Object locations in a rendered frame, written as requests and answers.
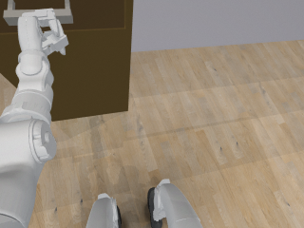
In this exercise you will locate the left robot upper arm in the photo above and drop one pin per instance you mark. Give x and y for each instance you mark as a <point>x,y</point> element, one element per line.
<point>25,147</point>

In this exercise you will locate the handle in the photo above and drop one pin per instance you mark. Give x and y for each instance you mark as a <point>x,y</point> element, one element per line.
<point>11,15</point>

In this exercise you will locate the robot left shin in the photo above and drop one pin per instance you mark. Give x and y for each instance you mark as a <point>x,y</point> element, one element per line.
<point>105,195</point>

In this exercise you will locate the robot left hand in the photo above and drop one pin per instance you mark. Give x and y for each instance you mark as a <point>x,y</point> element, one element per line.
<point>31,37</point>

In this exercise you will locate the drawer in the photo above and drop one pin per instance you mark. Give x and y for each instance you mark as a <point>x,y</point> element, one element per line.
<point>87,14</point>

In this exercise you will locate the right robot thigh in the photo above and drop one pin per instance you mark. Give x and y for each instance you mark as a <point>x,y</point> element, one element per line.
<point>178,210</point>

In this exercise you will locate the left robot forearm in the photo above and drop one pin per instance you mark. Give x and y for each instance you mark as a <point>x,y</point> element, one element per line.
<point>34,95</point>

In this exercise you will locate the cabinet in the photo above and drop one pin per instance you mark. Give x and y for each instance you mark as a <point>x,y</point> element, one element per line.
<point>92,78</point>

